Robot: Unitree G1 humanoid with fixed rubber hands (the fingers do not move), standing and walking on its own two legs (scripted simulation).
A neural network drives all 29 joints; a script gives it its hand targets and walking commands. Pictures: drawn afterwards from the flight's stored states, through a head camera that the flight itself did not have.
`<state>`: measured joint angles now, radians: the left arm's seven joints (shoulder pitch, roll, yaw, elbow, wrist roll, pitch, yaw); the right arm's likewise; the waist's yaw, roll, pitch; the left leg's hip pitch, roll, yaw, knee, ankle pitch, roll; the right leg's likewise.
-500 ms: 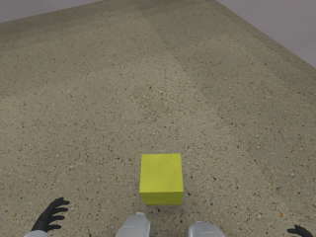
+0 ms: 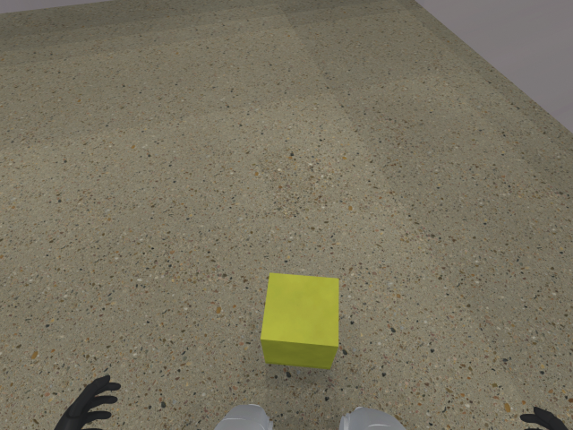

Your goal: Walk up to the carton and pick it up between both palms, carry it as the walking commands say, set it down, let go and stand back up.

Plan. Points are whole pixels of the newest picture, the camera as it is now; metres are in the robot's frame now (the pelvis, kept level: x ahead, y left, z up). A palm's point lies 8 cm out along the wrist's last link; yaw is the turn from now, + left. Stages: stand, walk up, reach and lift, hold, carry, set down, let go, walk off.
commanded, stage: walk up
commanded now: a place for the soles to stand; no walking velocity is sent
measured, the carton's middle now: (300, 322) +0.46 +0.01 -0.61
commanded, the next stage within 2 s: none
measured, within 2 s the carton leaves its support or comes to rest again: neither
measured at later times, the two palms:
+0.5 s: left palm (70, 420) +0.12 +0.32 -0.06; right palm out of the picture +0.11 -0.32 -0.06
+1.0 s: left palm out of the picture +0.09 +0.34 -0.05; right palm out of the picture +0.12 -0.30 -0.07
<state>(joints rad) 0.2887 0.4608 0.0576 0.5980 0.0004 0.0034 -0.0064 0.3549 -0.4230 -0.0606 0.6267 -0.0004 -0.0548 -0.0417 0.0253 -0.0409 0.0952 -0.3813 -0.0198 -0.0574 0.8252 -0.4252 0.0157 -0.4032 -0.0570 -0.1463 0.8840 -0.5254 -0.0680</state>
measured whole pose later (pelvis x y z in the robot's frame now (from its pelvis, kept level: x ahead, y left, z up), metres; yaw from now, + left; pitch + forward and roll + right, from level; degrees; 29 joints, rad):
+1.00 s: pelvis +0.00 +0.01 +0.00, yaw +3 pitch -2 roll +0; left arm 0.31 0.46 0.06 0.60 0.00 -0.06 -0.01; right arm 0.34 -0.42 -0.06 0.63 0.00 -0.07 -0.03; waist 0.02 0.00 0.06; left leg -0.41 -0.02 -0.08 0.82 -0.39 0.02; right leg -0.37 -0.07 -0.12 0.82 -0.42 -0.04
